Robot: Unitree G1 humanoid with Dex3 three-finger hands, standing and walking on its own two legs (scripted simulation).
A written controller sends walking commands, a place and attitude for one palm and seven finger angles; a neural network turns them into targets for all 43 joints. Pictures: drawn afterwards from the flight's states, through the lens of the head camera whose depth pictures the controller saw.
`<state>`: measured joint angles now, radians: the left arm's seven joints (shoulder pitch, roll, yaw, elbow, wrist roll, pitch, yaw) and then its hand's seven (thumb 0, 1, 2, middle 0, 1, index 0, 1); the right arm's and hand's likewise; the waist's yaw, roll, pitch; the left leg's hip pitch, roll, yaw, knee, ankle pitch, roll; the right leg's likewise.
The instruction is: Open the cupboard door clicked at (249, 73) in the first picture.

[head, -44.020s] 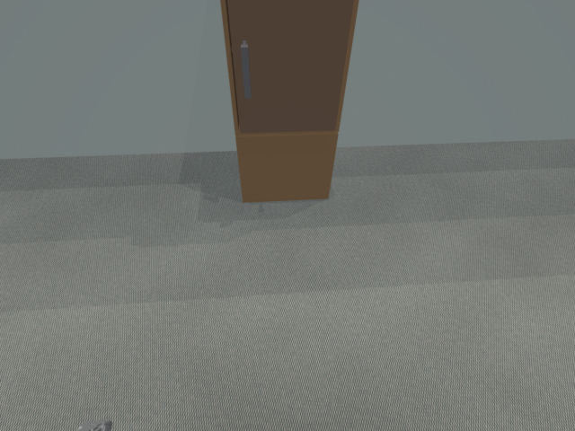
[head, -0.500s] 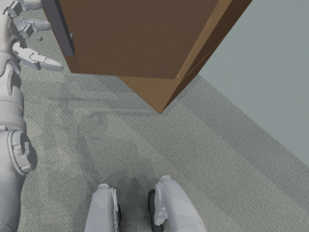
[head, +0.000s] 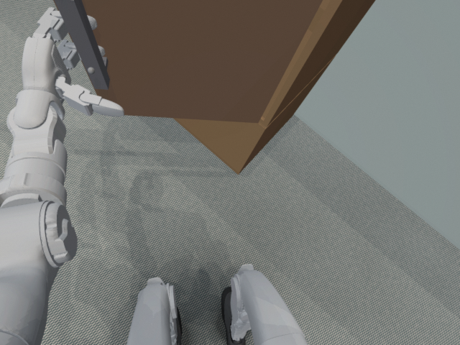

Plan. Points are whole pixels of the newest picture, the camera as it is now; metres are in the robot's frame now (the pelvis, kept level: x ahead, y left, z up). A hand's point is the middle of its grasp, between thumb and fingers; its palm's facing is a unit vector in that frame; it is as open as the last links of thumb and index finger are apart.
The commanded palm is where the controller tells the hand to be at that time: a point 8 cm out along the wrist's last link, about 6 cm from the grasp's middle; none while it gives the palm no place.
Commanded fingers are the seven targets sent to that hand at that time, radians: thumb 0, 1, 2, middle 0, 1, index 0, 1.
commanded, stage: slide the fingers in behind the handle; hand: left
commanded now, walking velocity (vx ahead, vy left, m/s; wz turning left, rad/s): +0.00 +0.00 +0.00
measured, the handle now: (89, 36) +0.60 +0.17 +0.05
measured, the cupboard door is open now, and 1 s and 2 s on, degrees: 42 43 57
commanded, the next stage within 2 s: close the thumb around the handle in 0.62 s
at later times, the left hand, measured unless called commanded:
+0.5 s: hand (106, 71) +0.54 +0.15 +0.04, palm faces -0.05 -1.00 -0.03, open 14.0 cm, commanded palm +0.52 +0.17 +0.05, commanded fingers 0.00 -0.50 0.30 -0.30 -1.20 -0.30 -1.20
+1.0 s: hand (105, 72) +0.54 +0.15 +0.04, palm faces -0.05 -1.00 -0.03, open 12.0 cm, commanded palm +0.53 +0.17 +0.05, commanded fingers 0.00 0.34 0.66 -0.36 -1.29 -0.36 -1.29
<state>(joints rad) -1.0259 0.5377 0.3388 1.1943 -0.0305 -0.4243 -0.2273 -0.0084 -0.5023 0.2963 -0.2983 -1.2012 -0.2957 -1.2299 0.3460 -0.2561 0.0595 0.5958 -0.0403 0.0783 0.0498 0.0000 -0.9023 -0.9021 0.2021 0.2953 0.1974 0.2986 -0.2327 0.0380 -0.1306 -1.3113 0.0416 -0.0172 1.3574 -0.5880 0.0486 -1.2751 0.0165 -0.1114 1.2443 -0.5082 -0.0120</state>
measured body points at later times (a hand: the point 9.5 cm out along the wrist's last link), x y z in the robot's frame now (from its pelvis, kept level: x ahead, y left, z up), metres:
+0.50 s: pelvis +0.00 -0.01 +0.00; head +0.18 +0.02 +0.41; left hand +0.54 +0.20 +0.04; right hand -0.01 -0.27 -0.10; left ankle +0.01 +0.09 -0.61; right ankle +0.03 -0.12 -0.61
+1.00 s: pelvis +0.01 -0.01 +0.01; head +0.19 +0.02 +0.42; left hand +0.54 +0.20 +0.05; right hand +0.02 -0.27 -0.10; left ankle +0.01 +0.09 -0.61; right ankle +0.03 -0.12 -0.61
